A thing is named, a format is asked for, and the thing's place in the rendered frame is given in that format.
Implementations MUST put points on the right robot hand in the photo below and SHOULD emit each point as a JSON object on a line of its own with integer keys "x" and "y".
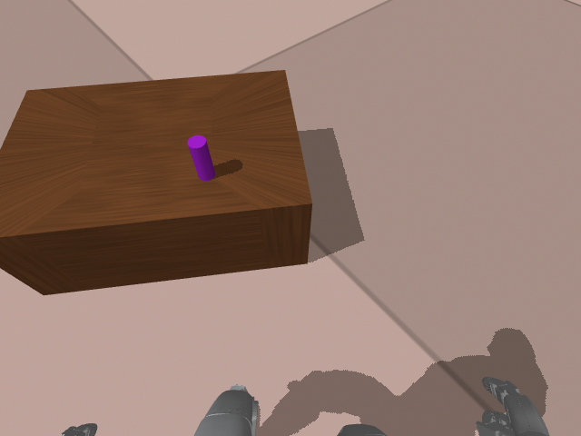
{"x": 522, "y": 414}

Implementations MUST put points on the can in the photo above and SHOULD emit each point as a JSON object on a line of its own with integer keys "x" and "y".
{"x": 201, "y": 157}

